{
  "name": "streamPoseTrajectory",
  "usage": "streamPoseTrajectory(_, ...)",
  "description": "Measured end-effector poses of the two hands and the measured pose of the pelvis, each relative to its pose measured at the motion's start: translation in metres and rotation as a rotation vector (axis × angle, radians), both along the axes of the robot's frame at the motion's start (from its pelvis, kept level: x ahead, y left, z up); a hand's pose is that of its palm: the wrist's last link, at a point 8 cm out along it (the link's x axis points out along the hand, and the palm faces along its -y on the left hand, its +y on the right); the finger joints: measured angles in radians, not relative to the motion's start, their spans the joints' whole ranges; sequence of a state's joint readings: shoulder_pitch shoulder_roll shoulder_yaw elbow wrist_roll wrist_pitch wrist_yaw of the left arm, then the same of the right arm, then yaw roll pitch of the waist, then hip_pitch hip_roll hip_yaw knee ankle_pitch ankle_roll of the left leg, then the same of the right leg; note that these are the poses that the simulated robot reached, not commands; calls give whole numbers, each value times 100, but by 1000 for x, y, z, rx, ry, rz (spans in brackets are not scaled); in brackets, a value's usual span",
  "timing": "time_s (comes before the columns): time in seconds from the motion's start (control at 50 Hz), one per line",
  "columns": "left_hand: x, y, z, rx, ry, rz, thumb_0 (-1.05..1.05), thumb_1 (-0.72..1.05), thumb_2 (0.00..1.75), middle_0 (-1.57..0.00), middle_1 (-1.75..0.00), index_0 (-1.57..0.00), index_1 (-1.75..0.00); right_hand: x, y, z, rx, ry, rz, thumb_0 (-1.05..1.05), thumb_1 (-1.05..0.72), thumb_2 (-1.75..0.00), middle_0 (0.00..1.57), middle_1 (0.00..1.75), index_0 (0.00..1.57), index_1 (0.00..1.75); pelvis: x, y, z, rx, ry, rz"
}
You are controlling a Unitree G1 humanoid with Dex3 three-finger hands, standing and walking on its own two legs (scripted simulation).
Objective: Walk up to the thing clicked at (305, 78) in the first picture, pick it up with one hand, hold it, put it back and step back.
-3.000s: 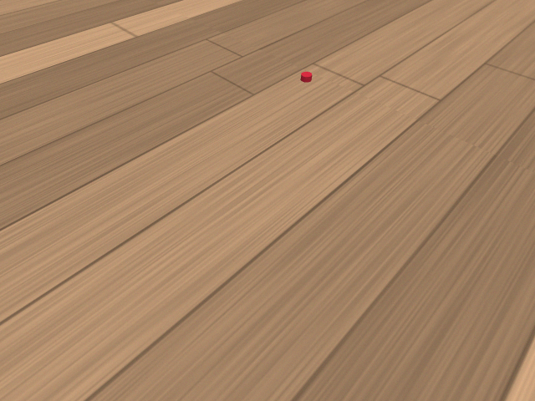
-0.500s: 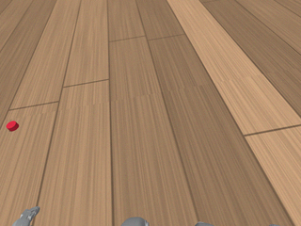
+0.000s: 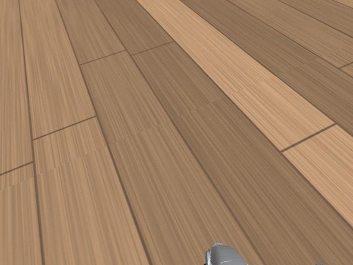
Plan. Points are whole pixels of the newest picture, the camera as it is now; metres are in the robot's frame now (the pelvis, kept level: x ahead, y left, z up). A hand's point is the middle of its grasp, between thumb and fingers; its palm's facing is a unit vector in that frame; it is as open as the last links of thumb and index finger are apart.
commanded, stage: walk up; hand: left
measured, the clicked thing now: out of the picture +0.58 +1.20 -0.73
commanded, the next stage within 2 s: none
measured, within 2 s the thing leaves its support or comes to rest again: neither
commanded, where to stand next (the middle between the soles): +0.11 +1.24 m, yaw -36 degrees
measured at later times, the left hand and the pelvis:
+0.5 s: hand out of the picture +0.18 +0.55 -0.13, palm faces -0.16 -0.77 -0.61, open 7.4 cm; pelvis +0.06 +0.22 -0.02, yaw -9 degrees
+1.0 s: hand out of the picture +0.22 +0.75 -0.13, palm faces -0.23 -0.75 -0.62, open 7.4 cm; pelvis +0.07 +0.44 -0.03, yaw -15 degrees
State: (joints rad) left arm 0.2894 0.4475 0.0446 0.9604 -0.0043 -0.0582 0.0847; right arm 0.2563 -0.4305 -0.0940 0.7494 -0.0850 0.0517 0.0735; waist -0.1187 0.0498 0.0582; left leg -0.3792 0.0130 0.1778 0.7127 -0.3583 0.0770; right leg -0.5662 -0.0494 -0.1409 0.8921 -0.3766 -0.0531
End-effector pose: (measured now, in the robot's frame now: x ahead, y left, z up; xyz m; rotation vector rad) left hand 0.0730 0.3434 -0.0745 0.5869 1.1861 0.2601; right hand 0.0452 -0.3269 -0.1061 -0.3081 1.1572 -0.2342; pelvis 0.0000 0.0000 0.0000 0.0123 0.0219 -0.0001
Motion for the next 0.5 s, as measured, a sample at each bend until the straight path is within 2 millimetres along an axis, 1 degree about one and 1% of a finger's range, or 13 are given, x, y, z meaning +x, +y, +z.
streamPoseTrajectory(0.02, 9, 4, 2, 6, -14, -16, 0, 90, 90, -20, -30, -21, -30, -2, 4, -5, 3, 11, -13, 1, -90, -90, 20, 30, 20, 30, 5, 6, -2, -1, -2, -8)
streamPoseTrajectory(0.06, 24, 16, 4, 32, -54, -44, 0, 90, 90, -20, -30, -21, -30, -1, 12, -18, 10, 23, -28, 1, -90, -90, 20, 30, 20, 30, 12, 17, -11, -11, -12, -25)
streamPoseTrajectory(0.1, 32, 31, 8, 50, -87, -46, 0, 90, 90, -20, -30, -21, -31, 6, 26, -25, 17, 37, -27, 1, -90, -90, 20, 30, 20, 30, 16, 30, -14, -37, -23, -29)
streamPoseTrajectory(0.14, 37, 46, 14, 60, -113, -35, 0, 90, 90, -20, -30, -21, -31, 17, 43, -28, 30, 40, -17, 1, -91, -90, 20, 30, 20, 30, 20, 44, -12, -48, -29, -36)
streamPoseTrajectory(0.2, 43, 70, 23, 69, -121, -41, 0, 89, 90, -21, -30, -21, -31, 39, 69, -24, 51, 2, 6, 1, -91, -90, 20, 30, 20, 30, 26, 68, -8, -48, -30, -51)
streamPoseTrajectory(0.26, 51, 99, 26, 74, -115, -63, 0, 89, 90, -21, -30, -21, -31, 59, 95, -17, 60, -48, 17, 1, -91, -90, 20, 30, 20, 30, 33, 95, -7, -38, -23, -72)
streamPoseTrajectory(0.32, 62, 136, 23, 77, -107, -88, 0, 89, 90, -21, -30, -21, -31, 74, 119, -11, 41, -80, 18, 1, -91, -90, 20, 30, 20, 30, 40, 128, -11, -34, -10, -93)
streamPoseTrajectory(0.36, 70, 165, 17, 77, -105, -100, 0, 89, 90, -21, -30, -21, -31, 81, 136, -8, 10, -92, 17, 1, -91, -90, 20, 30, 20, 30, 45, 154, -16, -36, 0, -105)
streamPoseTrajectory(0.4, 80, 197, 6, 81, -99, -110, 0, 89, 90, -21, -30, -21, -31, 83, 154, -7, -33, -108, 11, 1, -91, -90, 20, 30, 20, 30, 49, 181, -25, -22, 1, -115)
streamPoseTrajectory(0.44, 89, 220, -3, 89, -77, -92, 0, 89, 90, -21, -30, -21, -31, 77, 175, -4, -58, -115, -6, 0, -91, -90, 20, 30, 20, 30, 53, 201, -27, -24, -2, -137)
streamPoseTrajectory(0.46, 95, 227, -5, 87, -64, -88, 0, 89, 90, -20, -30, -21, -31, 72, 185, -1, -61, -111, -27, 0, -91, -90, 20, 30, 20, 30, 55, 210, -24, -30, -2, -143)
streamPoseTrajectory(0.5, 107, 234, -8, 64, -45, -99, 0, 90, 90, -20, -30, -21, -30, 58, 206, 4, -60, -92, -71, 0, -91, -90, 20, 30, 20, 30, 59, 224, -17, -28, -1, -152)
